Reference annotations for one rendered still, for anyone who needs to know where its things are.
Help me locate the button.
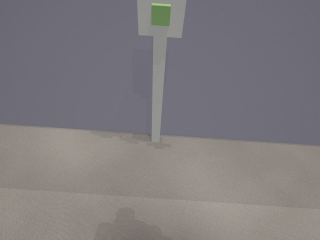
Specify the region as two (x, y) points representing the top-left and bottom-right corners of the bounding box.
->
(151, 3), (171, 26)

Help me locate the panel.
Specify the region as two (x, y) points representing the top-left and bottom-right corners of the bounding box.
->
(137, 0), (187, 143)

